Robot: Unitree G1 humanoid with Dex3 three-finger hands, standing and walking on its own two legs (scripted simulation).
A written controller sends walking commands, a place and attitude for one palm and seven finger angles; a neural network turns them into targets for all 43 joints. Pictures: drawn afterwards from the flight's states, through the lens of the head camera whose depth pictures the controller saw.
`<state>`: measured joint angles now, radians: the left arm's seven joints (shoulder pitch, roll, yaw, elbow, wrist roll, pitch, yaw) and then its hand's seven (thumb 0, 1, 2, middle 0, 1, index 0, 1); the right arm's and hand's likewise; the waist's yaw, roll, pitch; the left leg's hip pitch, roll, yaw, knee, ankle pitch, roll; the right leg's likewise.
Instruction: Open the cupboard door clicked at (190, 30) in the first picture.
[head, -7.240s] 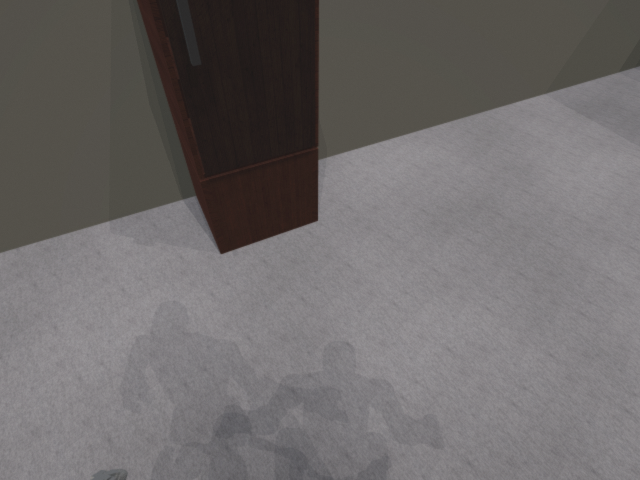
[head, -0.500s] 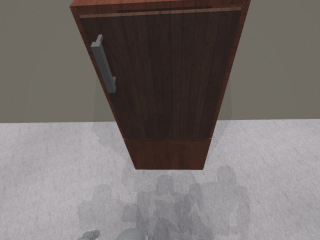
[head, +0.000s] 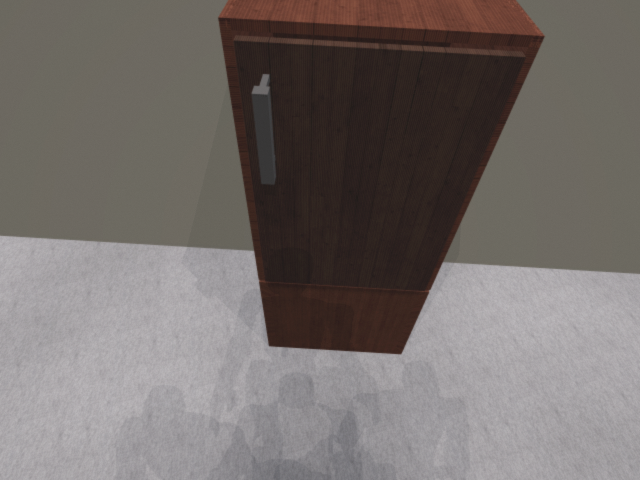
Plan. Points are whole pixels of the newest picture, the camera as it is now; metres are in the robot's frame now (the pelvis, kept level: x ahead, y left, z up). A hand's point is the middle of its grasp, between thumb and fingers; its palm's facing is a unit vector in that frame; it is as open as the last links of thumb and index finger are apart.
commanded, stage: come to a stop and stand still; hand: left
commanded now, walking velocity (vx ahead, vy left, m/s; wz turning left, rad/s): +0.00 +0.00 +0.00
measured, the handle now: (267, 131) +0.59 +0.14 +0.12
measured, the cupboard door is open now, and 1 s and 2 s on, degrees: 0 0 0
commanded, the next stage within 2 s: look again from close up in 0.60 s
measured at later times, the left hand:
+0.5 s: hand out of the picture -0.03 +0.14 -0.17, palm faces +0.02 -0.98 -0.18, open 7.3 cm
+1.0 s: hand out of the picture -0.01 +0.17 -0.18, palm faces +0.02 -0.98 -0.22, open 7.4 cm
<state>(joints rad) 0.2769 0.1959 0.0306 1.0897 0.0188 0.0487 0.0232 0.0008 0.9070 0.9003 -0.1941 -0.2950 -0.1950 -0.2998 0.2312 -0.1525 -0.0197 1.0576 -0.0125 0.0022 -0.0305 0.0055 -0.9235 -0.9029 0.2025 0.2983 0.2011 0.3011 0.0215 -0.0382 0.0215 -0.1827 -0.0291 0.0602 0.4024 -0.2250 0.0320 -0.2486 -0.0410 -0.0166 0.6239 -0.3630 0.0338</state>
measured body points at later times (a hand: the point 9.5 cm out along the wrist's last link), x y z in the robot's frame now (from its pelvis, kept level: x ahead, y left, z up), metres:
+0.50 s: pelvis -0.02 -0.02 +0.00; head -0.02 -0.03 +0.45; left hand -0.03 +0.19 -0.16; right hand -0.06 -0.23 -0.16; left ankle -0.01 +0.10 -0.74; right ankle -0.03 -0.12 -0.74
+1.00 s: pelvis -0.02 -0.01 -0.01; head -0.02 -0.02 +0.44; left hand -0.01 +0.22 -0.16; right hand -0.01 -0.23 -0.17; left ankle -0.01 +0.10 -0.74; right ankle -0.03 -0.12 -0.74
